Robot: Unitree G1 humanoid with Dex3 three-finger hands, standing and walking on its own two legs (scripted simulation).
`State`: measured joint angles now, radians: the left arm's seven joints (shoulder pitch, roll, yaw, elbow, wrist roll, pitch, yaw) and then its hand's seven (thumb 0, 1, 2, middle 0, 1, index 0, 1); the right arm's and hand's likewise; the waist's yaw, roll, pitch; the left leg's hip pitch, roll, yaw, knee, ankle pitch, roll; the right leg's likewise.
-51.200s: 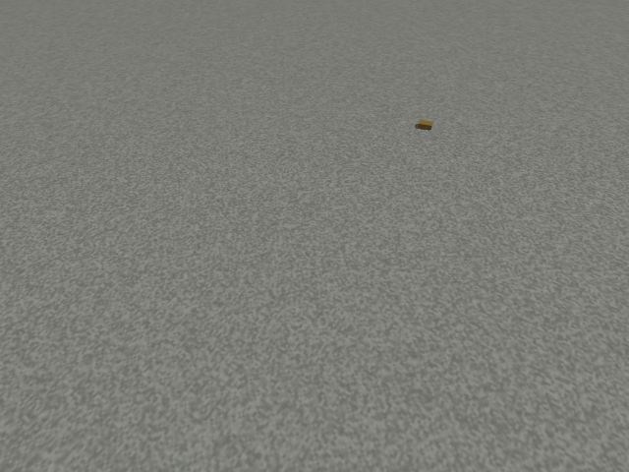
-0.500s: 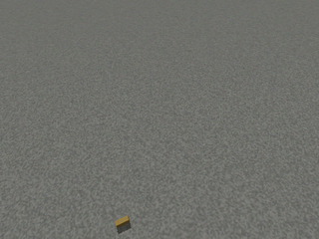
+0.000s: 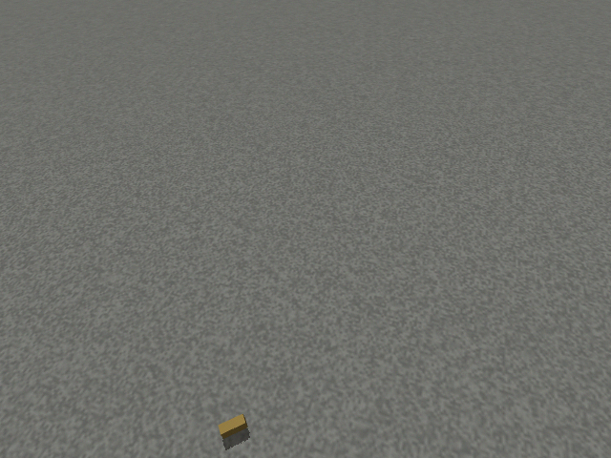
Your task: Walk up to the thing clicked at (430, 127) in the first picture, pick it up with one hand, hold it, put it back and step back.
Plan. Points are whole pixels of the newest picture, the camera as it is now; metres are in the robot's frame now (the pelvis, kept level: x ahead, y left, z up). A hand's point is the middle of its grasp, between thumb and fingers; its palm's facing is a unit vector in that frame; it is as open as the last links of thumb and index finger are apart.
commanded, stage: rise first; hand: left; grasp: from above
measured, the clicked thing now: (233, 426) +0.38 +0.27 -0.76
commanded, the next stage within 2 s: none
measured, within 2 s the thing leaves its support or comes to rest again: neither
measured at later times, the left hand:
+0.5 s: hand out of the picture +0.15 +0.25 -0.20, palm faces -0.09 -0.91 -0.41, open 10.9 cm
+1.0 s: hand out of the picture +0.13 +0.27 -0.27, palm faces -0.20 -0.80 -0.57, open 10.9 cm
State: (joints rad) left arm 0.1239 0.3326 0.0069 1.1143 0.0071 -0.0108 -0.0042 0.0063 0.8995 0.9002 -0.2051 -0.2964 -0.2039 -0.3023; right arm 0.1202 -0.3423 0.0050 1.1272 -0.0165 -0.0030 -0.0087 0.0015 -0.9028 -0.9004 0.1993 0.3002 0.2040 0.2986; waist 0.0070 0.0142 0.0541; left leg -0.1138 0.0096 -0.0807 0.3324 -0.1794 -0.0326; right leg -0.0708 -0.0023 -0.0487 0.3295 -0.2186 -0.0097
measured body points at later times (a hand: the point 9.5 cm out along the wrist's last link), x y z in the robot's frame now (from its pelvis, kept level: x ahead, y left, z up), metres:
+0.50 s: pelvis -0.02 +0.01 -0.04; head +0.05 +0.01 +0.40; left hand +0.15 +0.30 -0.17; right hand +0.08 -0.25 -0.16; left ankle +0.00 +0.14 -0.75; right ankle -0.02 -0.11 -0.75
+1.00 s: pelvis -0.02 +0.02 -0.13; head +0.09 +0.03 +0.31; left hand +0.14 +0.31 -0.24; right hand +0.15 -0.23 -0.22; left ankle +0.00 +0.14 -0.75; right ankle -0.02 -0.11 -0.75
